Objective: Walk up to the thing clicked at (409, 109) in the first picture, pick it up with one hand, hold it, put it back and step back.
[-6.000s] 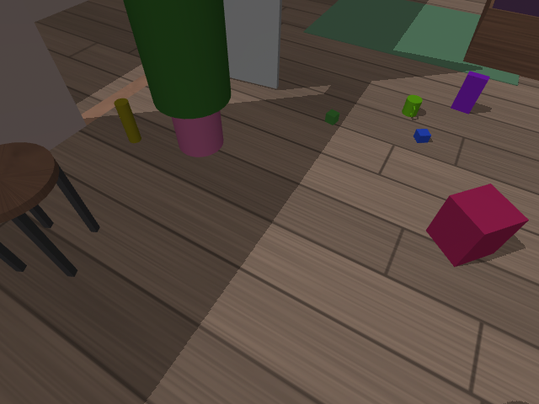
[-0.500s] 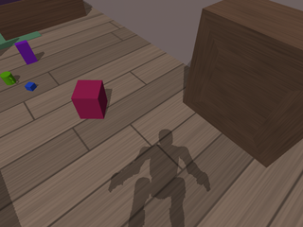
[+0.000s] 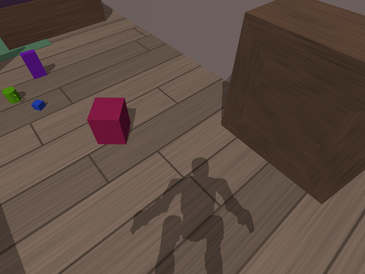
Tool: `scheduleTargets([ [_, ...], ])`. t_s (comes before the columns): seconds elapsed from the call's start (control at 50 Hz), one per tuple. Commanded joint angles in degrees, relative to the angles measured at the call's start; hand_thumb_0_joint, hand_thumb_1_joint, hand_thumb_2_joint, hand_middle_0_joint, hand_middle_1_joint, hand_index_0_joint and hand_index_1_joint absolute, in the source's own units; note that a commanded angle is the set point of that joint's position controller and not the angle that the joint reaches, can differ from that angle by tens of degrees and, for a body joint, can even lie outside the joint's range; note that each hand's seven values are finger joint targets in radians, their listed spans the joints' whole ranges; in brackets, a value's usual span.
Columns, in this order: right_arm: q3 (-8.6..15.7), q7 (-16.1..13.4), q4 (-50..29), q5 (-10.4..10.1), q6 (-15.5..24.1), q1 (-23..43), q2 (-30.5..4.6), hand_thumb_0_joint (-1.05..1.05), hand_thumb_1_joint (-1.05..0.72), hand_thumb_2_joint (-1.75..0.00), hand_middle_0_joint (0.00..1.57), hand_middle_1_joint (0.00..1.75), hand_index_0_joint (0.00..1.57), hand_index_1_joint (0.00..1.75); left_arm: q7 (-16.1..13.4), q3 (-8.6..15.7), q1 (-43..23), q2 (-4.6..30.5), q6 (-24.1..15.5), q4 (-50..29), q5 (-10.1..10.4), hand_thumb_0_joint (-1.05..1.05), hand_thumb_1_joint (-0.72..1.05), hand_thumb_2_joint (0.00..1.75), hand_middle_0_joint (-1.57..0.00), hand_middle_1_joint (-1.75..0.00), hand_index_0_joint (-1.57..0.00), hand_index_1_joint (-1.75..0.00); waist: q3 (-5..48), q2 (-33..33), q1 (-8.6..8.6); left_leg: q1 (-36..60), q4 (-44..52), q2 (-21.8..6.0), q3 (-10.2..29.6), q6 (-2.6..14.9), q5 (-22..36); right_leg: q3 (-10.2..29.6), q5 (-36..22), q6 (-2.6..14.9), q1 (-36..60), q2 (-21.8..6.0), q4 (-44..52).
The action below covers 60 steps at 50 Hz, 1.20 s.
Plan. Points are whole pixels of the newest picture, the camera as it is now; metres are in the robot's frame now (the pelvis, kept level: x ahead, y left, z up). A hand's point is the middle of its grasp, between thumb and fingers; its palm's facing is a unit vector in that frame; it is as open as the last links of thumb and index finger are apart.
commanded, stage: stand
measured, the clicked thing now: (13, 95) +1.49 +1.38 -0.73
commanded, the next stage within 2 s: walk up in 0.48 s
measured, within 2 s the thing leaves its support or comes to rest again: neither
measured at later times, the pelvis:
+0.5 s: pelvis +0.00 +0.00 +0.00, yaw +1 degrees
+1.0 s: pelvis +0.00 -0.07 -0.01, yaw +29 degrees
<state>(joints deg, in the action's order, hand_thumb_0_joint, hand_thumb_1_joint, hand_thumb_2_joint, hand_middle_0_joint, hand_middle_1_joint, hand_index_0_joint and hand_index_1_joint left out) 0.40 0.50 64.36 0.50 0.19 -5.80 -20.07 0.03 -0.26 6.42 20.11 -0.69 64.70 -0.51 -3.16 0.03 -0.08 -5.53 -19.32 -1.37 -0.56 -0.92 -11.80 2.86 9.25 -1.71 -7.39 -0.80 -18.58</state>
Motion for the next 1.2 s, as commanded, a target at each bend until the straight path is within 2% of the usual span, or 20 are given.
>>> scheduleTargets([
  [0.0, 2.4, -0.6, -3.6, 0.0, 1.1, 1.6, -12.2, 0.00, -0.90, -0.90, 0.20, 0.30, 0.20, 0.30, -0.7, 2.5, -1.8, 12.3, -1.1, -3.2, -0.1, 0.00, 0.90, 0.90, -0.20, -0.30, -0.20, -0.30, 4.4, 0.1, -0.21, -0.4, 3.8, -6.3, 4.2, 2.15, 5.8, 3.5, -8.4, 2.44, 1.5, -6.1, 1.8],
  [0.44, 2.4, -0.6, -3.7, 0.0, 1.3, 0.7, -12.4, 0.00, -0.90, -0.90, 0.20, 0.30, 0.20, 0.30, -0.5, 2.5, -1.4, 12.3, -1.0, -3.7, -0.1, 0.00, 0.90, 0.90, -0.20, -0.30, -0.20, -0.30, 4.6, 0.7, -0.21, -0.5, 3.8, -6.2, 4.4, 2.10, 6.4, 3.7, -9.0, 2.56, 1.6, -6.2, 1.5],
  [0.46, 4.4, -0.4, -7.5, -0.6, 0.6, -3.1, -16.4, 0.00, -0.90, -0.90, 0.20, 0.30, 0.20, 0.30, 0.2, 6.3, -8.6, 16.9, 0.1, -9.0, -0.2, 0.00, 0.90, 0.90, -0.20, -0.30, -0.20, -0.30, 0.1, -0.8, -0.10, -11.6, 1.4, -6.3, 14.9, 4.59, 21.5, -3.8, -2.1, 2.44, 4.2, -2.5, -8.6],
  [0.54, 7.6, -1.2, -10.3, 0.5, 0.4, -6.8, -20.8, 0.00, -0.90, -0.90, 0.20, 0.30, 0.20, 0.30, 0.6, 6.1, -5.9, 11.8, 1.8, -13.2, -0.3, 0.00, 0.90, 0.90, -0.20, -0.30, -0.20, -0.30, 3.6, 10.5, -1.03, 2.2, 3.6, -15.1, 31.2, 14.09, 30.9, -1.8, 20.7, 1.52, -13.6, 2.9, -23.0],
  [0.56, 8.3, -1.9, -11.6, 1.0, 0.4, -5.7, -20.7, 0.00, -0.90, -0.90, 0.20, 0.30, 0.20, 0.30, 0.9, 6.2, -4.5, 11.5, 2.3, -14.2, -0.1, 0.00, 0.90, 0.90, -0.20, -0.30, -0.20, -0.30, 4.7, 11.9, 0.37, 2.4, 3.7, -15.7, 31.3, 14.09, 26.3, 1.8, 20.4, 2.20, -14.1, 0.8, -25.4],
  [0.66, 7.0, -2.2, -17.6, 0.5, 0.0, -1.7, -15.3, 0.00, -0.90, -0.90, 0.20, 0.30, 0.20, 0.30, 1.4, 7.9, 0.5, 13.1, 1.7, -16.9, -0.7, 0.00, 0.90, 0.90, -0.20, -0.30, -0.20, -0.30, 10.6, 3.0, 5.87, -10.2, -11.4, -2.8, 18.4, 5.93, 15.8, 4.3, 7.8, 5.30, 4.9, -3.0, -1.8],
  [0.68, 5.9, -1.8, -19.4, 0.2, -0.2, -0.8, -11.4, 0.00, -0.90, -0.90, 0.20, 0.30, 0.20, 0.30, 0.7, 9.2, 4.0, 16.7, 1.6, -16.2, -1.6, 0.00, 0.90, 0.90, -0.20, -0.30, -0.20, -0.30, 10.3, -7.6, 8.37, -23.5, -18.9, 4.4, 11.8, 2.82, 0.7, 11.2, 3.0, 5.43, 14.4, -11.1, 2.1],
  [0.7, 5.2, -2.1, -19.4, 0.4, -0.6, -5.2, -10.0, 0.00, -0.90, -0.90, 0.20, 0.30, 0.20, 0.30, 0.5, 9.5, 0.0, 18.8, 1.8, -18.0, -2.0, 0.00, 0.90, 0.90, -0.20, -0.30, -0.20, -0.30, 9.3, -16.7, 5.26, -30.3, -25.8, 6.5, 6.2, 1.18, -14.8, 16.1, -2.2, 7.93, 15.8, -18.7, 2.9],
  [0.72, 5.6, -2.2, -18.5, 1.1, -1.0, -10.4, -10.8, 0.00, -0.90, -0.90, 0.20, 0.30, 0.20, 0.30, 0.6, 8.8, -5.8, 17.1, 2.1, -20.5, -1.9, 0.00, 0.90, 0.90, -0.20, -0.30, -0.20, -0.30, 8.7, -14.3, 2.31, -28.1, -30.5, 2.8, 7.1, 0.50, -16.5, 13.2, 0.4, 10.32, 10.5, -19.7, 2.6],
  [0.74, 6.5, -1.8, -18.7, 1.1, -1.4, -11.6, -12.8, 0.00, -0.90, -0.90, 0.20, 0.30, 0.20, 0.30, 1.1, 8.9, -10.4, 16.8, 2.1, -22.4, -2.3, 0.00, 0.90, 0.90, -0.20, -0.30, -0.20, -0.30, 8.4, -14.9, 1.03, -25.6, -36.8, 1.8, 4.8, 1.05, -17.2, 15.5, 7.1, 16.16, 3.9, -23.9, 5.7],
  [0.76, 7.1, -1.5, -18.7, 1.2, -1.7, -11.1, -14.4, 0.00, -0.90, -0.90, 0.20, 0.30, 0.20, 0.30, 1.3, 8.7, -11.0, 16.0, 1.6, -23.3, -2.6, 0.00, 0.90, 0.90, -0.20, -0.30, -0.20, -0.30, 4.4, -13.7, 0.34, -23.0, -40.6, 0.3, 4.8, 0.94, -16.3, 15.3, 9.2, 16.62, -2.9, -23.2, 6.1],
  [0.84, 6.6, 1.2, -18.5, 1.4, -2.0, -12.7, -13.0, 0.00, -0.90, -0.90, 0.20, 0.30, 0.20, 0.30, 0.9, 7.6, -8.2, 12.5, 0.6, -22.8, -1.9, 0.00, 0.90, 0.90, -0.20, -0.30, -0.20, -0.30, 0.3, -8.3, -0.58, -25.6, -39.5, -0.2, 2.8, 0.61, -7.1, 0.5, -5.2, 10.06, 0.8, -13.9, 1.0],
  [0.96, 6.4, 2.4, -23.9, 1.4, -2.2, -6.7, -12.5, 0.00, -0.90, -0.90, 0.20, 0.30, 0.20, 0.30, 1.7, 8.8, 1.7, 15.8, 0.4, -24.2, -1.9, 0.00, 0.90, 0.90, -0.20, -0.30, -0.20, -0.30, 1.1, -7.2, 4.41, -23.5, -25.1, -1.6, -0.9, 0.56, -7.7, -2.6, -14.9, 10.06, 9.2, -17.8, -1.0],
  [1.04, 7.3, 2.0, -24.6, 1.2, -1.9, -10.7, -12.6, 0.00, -0.90, -0.90, 0.20, 0.30, 0.20, 0.30, 2.1, 9.1, -0.8, 17.1, 0.8, -26.3, -2.0, 0.00, 0.90, 0.90, -0.20, -0.30, -0.20, -0.30, 3.4, -7.4, 1.65, -14.2, -17.7, -0.8, -4.0, 2.49, -7.8, -5.6, -11.6, 10.07, 3.0, -20.4, -5.6],
  [1.08, 8.2, 1.5, -24.5, 1.4, -1.4, -14.2, -13.4, 0.00, -0.90, -0.90, 0.20, 0.30, 0.20, 0.30, 2.3, 8.6, -0.4, 16.4, 1.0, -26.9, -1.4, 0.00, 0.90, 0.90, -0.20, -0.30, -0.20, -0.30, 5.7, -3.4, -0.94, -5.0, -8.7, 1.4, -4.9, 4.04, -3.9, -10.3, -8.1, 7.15, -1.9, -17.7, -14.7],
  [1.1, 9.0, 0.9, -24.2, 2.1, -1.0, -16.4, -15.2, 0.00, -0.90, -0.90, 0.20, 0.30, 0.20, 0.30, 2.3, 8.2, 1.7, 14.2, 1.0, -27.0, -0.9, 0.00, 0.90, 0.90, -0.20, -0.30, -0.20, -0.30, 8.3, 3.3, -2.05, 2.4, -4.0, 1.2, 0.2, 6.42, -2.7, -13.0, -5.4, 4.23, -6.5, -13.4, -25.7],
  [1.12, 10.0, 0.1, -25.9, 2.8, -0.6, -15.5, -20.0, 0.00, -0.90, -0.90, 0.20, 0.30, 0.20, 0.30, 2.5, 7.3, 3.9, 10.3, 1.2, -27.6, -0.6, 0.00, 0.90, 0.90, -0.20, -0.30, -0.20, -0.30, 8.3, 17.6, -1.17, 7.5, -0.2, -8.9, 18.1, 10.71, 6.6, -16.0, 13.8, 0.59, -18.5, -4.5, -37.9],
  [1.14, 10.2, -0.6, -27.7, 2.7, -0.3, -14.0, -21.5, 0.00, -0.90, -0.90, 0.20, 0.30, 0.20, 0.30, 2.6, 7.2, 3.0, 10.2, 1.6, -28.3, -0.8, 0.00, 0.90, 0.90, -0.20, -0.30, -0.20, -0.30, 7.2, 14.0, -0.58, 7.1, -0.1, -16.9, 33.4, 17.03, 11.0, -9.1, 27.8, -1.50, -26.9, 0.1, -42.1],
  [1.16, 10.7, -0.9, -27.6, 1.7, -0.3, -14.9, -22.4, 0.00, -0.90, -0.90, 0.20, 0.30, 0.20, 0.30, 2.4, 7.7, -0.1, 13.6, 1.5, -28.8, -1.5, 0.00, 0.90, 0.90, -0.20, -0.30, -0.20, -0.30, 7.0, 13.0, -2.57, 4.2, 0.2, -20.0, 37.4, 20.92, 12.5, -2.5, 29.4, 0.09, -25.0, -2.4, -44.8],
  [1.18, 9.9, -1.2, -28.3, 1.4, -0.1, -14.6, -20.3, 0.00, -0.90, -0.90, 0.20, 0.30, 0.20, 0.30, 2.1, 7.6, -0.1, 14.5, 1.3, -28.5, -1.6, 0.00, 0.90, 0.90, -0.20, -0.30, -0.20, -0.30, 6.7, 8.3, -2.22, 4.5, -0.7, -17.8, 33.3, 20.06, 17.2, -1.8, 28.3, 0.38, -25.7, -3.0, -45.3],
])
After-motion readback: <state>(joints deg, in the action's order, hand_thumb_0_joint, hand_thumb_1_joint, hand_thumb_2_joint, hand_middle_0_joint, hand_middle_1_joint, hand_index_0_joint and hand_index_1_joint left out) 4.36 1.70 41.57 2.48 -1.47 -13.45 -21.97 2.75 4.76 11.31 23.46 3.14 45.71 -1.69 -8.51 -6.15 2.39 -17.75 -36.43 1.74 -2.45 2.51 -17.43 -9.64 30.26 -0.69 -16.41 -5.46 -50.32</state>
